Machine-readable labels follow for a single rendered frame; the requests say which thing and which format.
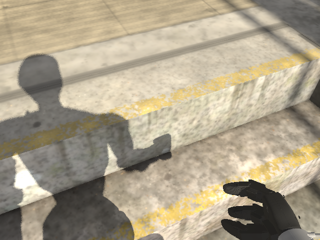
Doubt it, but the robot right forearm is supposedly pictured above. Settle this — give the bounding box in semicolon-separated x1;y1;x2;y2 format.
278;228;314;240

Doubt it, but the robot right hand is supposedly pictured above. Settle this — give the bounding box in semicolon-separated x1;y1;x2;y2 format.
221;179;301;240

